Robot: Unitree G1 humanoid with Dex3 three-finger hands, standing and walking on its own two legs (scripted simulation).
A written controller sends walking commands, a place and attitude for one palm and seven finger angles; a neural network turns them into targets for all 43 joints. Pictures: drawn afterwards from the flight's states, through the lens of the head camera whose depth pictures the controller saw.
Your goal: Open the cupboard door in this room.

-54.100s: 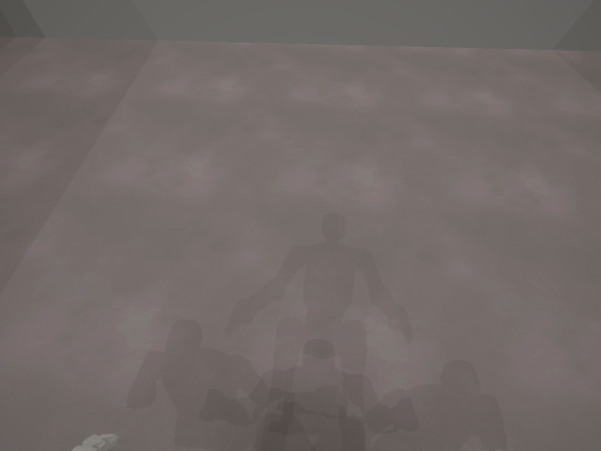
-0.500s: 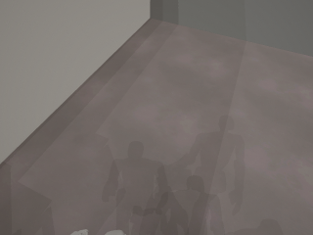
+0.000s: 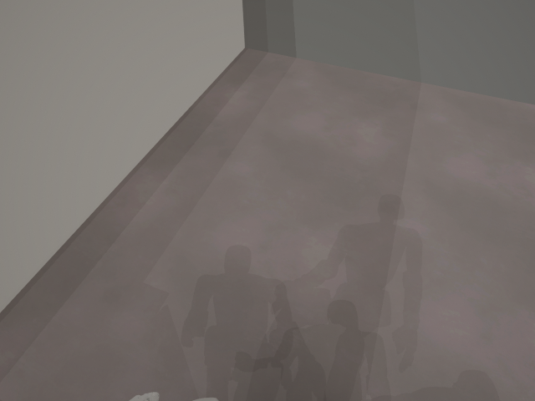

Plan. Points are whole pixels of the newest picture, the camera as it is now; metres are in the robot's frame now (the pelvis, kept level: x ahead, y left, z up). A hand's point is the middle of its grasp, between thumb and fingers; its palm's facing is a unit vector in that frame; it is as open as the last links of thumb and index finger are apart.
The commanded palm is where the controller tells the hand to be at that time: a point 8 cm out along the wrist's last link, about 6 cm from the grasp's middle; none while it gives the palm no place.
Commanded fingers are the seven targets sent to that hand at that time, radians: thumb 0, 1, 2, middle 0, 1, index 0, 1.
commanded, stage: turn to face it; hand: left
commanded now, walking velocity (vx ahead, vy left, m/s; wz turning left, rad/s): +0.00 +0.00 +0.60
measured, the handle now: out of the picture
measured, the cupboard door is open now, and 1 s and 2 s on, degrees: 49 49 49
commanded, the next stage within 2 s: none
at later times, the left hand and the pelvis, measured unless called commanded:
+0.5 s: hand (160, 375) +0.18 +0.20 -0.15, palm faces +0.28 -0.92 -0.26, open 7.3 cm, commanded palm none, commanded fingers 0.00 0.90 0.90 -0.20 -0.30 -0.20 -0.30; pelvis +0.13 -0.03 +0.00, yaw +15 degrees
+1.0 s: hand out of the picture +0.12 +0.18 -0.16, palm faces +0.57 -0.77 -0.30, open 7.3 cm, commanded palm none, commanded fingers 0.00 0.90 0.90 -0.20 -0.30 -0.20 -0.30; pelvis +0.17 -0.06 -0.01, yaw +35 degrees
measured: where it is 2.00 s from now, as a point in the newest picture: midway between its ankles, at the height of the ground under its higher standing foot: outside the picture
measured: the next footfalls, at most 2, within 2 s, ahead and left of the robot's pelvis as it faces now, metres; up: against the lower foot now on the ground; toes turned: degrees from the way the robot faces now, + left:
left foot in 0.16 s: +0.16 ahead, +0.12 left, +0.00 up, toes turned +13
right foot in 0.48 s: +0.21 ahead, -0.16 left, +0.00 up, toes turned +10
